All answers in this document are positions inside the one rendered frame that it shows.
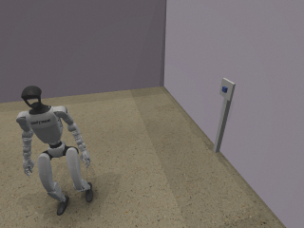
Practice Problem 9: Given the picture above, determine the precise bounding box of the left robot forearm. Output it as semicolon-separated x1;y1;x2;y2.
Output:
72;123;86;152

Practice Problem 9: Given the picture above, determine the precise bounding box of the robot right upper arm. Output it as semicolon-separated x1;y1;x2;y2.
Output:
16;111;34;138

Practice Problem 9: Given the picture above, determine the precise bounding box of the left robot thigh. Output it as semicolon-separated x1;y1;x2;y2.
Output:
65;146;83;191

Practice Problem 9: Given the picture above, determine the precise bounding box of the right robot hand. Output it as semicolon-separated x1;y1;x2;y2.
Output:
23;158;35;177

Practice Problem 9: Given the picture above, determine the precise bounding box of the button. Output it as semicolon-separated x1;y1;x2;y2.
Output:
221;86;228;93

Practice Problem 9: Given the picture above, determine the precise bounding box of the panel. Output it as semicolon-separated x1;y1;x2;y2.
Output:
213;78;236;153

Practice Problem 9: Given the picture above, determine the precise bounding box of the right robot forearm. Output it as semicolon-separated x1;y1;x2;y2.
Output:
22;133;32;160

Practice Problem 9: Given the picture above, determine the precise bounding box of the robot right foot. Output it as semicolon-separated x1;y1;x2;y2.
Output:
56;195;69;216

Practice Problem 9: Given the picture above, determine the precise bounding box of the robot left upper arm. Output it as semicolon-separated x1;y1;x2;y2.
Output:
52;105;76;132

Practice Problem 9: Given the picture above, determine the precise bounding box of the left robot hand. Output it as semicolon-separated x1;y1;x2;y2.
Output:
79;150;91;169

